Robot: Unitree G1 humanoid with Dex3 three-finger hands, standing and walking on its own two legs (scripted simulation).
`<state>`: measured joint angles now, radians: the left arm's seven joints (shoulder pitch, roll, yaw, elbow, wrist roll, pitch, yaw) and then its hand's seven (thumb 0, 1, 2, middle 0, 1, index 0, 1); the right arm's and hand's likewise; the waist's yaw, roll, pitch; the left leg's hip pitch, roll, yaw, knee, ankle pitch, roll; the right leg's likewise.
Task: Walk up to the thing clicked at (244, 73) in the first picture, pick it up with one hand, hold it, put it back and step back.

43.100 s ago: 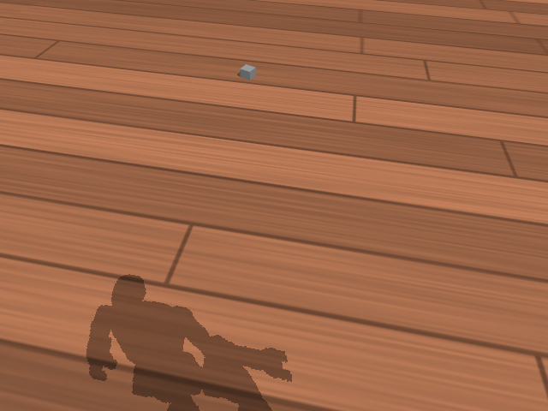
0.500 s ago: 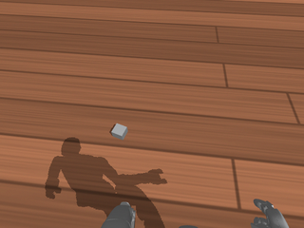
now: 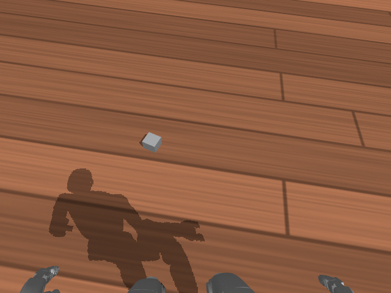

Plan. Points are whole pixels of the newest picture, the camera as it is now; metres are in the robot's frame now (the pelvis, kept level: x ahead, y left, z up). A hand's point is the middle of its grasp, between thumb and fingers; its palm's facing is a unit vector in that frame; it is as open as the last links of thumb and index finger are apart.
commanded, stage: step back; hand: left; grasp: from above
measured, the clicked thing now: (152, 142) +0.94 +0.22 -0.73
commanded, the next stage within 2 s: stand in 1.30 s
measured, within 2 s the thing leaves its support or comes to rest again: neither
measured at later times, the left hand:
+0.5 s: hand out of the picture -0.08 +0.27 -0.14, palm faces +0.06 -0.90 -0.44, open 7.4 cm
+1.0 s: hand out of the picture -0.07 +0.27 -0.15, palm faces +0.06 -0.94 -0.35, open 7.4 cm
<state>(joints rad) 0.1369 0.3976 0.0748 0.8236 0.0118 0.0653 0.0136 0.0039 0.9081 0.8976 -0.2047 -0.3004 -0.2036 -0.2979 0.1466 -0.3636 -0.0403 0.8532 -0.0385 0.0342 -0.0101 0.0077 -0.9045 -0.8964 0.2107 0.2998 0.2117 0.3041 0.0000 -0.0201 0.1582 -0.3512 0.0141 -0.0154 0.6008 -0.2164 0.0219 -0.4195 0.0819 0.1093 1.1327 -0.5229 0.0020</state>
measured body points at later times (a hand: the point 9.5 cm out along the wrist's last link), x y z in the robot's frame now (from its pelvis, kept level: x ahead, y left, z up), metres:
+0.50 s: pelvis -0.14 -0.02 +0.00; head -0.12 -0.03 +0.45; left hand -0.09 +0.32 -0.11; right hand -0.07 -0.33 -0.13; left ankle -0.15 +0.11 -0.73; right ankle -0.10 -0.13 -0.72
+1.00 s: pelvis -0.11 +0.00 +0.00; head -0.10 +0.01 +0.45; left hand -0.07 +0.31 -0.13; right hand -0.02 -0.31 -0.12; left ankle -0.12 +0.12 -0.73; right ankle -0.10 -0.13 -0.73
